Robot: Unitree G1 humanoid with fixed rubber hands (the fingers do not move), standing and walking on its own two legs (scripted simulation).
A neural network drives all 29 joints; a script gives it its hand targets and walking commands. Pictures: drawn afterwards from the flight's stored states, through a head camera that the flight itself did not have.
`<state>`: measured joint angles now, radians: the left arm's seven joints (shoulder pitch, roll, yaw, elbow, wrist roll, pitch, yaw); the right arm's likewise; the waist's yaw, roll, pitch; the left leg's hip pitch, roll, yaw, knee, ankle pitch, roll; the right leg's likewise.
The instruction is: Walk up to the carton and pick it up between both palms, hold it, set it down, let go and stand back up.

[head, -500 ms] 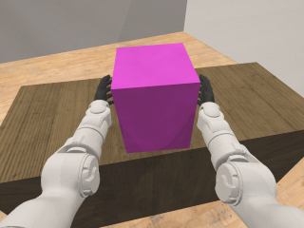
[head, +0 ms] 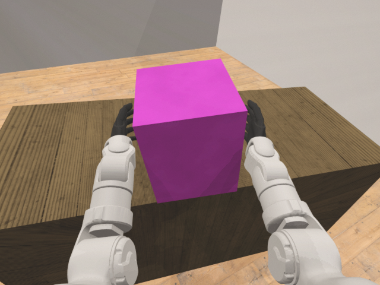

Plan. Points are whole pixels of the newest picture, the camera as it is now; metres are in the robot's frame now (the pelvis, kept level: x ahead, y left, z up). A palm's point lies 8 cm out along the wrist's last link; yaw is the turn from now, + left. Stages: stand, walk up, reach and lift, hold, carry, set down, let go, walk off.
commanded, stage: reach and lift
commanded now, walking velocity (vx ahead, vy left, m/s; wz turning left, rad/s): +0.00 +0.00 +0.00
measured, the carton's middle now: (188, 132) +0.43 -0.01 +0.12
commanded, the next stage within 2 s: hold in 0.92 s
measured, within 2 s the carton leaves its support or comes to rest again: neither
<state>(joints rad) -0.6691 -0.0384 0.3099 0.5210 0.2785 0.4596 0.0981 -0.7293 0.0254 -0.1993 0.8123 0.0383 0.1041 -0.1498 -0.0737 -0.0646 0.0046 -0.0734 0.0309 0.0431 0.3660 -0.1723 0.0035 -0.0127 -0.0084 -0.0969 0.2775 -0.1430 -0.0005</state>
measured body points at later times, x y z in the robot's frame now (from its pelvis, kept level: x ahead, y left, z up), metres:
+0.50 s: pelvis -0.01 +0.00 +0.00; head -0.06 +0.03 +0.45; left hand +0.38 +0.14 +0.17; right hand +0.37 -0.15 +0.18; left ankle +0.03 +0.11 -0.75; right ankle +0.01 -0.12 -0.75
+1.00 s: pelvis -0.02 -0.01 +0.00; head -0.07 +0.02 +0.44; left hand +0.37 +0.14 +0.19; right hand +0.36 -0.15 +0.20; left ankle +0.03 +0.11 -0.75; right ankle +0.01 -0.12 -0.75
